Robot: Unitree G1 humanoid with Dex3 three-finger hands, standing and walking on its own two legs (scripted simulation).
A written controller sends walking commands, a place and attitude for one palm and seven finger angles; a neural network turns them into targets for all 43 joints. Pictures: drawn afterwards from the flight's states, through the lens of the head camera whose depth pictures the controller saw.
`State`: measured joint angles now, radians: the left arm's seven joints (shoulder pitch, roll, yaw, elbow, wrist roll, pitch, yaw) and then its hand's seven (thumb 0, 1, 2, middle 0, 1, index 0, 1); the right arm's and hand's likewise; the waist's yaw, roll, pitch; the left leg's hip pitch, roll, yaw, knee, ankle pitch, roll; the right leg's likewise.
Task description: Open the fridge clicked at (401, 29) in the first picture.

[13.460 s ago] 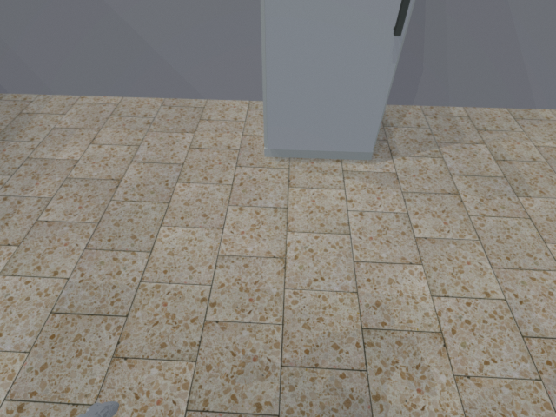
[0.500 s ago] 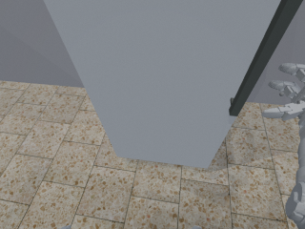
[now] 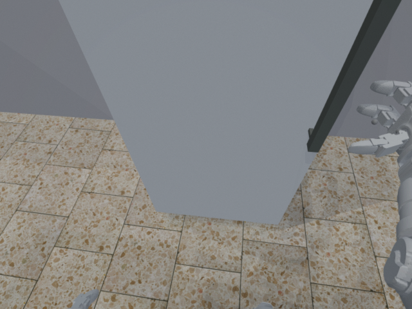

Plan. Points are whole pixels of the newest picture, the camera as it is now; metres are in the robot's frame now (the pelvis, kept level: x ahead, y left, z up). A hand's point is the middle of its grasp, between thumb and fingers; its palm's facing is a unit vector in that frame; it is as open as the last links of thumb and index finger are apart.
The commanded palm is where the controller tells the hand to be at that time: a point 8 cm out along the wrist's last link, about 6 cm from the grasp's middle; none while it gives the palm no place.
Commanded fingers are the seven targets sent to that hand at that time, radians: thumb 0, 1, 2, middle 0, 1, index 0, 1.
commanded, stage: feel for the door with the fingertips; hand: right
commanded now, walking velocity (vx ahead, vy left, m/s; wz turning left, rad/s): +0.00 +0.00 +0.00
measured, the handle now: (355, 50) +0.53 -0.18 +0.23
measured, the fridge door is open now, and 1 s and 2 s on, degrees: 0 0 0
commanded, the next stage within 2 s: slide the fingers in behind the handle in 0.82 s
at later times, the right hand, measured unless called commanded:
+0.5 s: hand (350, 118) +0.47 -0.20 +0.13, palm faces +0.04 +1.00 +0.02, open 14.0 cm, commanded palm +0.45 -0.25 +0.13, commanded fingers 0.00 0.50 -0.30 0.30 1.20 0.30 1.20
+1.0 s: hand (352, 110) +0.49 -0.21 +0.13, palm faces +0.05 +1.00 +0.01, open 13.7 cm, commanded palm +0.46 -0.25 +0.13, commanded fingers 0.00 0.50 -0.30 0.30 1.20 0.30 1.20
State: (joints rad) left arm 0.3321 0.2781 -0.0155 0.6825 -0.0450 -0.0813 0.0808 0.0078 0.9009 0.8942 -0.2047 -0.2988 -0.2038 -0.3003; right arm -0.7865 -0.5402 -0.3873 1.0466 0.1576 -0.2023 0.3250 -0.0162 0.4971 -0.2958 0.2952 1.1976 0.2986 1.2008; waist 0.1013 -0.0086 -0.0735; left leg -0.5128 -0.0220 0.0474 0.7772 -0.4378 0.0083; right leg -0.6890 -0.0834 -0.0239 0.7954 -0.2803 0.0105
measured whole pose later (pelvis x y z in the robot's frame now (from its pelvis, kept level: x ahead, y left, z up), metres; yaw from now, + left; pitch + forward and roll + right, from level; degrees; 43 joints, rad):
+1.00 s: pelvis +0.00 +0.00 +0.00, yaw +0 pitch +12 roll +2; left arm 0.37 0.27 0.00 0.73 -0.03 -0.09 0.06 0.01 0.90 0.89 -0.20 -0.30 -0.20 -0.30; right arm -0.91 -0.50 -0.36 1.13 0.12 -0.21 0.24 -0.02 0.50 -0.30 0.33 1.23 0.34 1.24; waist 0.12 -0.01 -0.08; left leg -0.56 -0.02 0.05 0.80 -0.45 0.01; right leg -0.74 -0.08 -0.02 0.82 -0.29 0.01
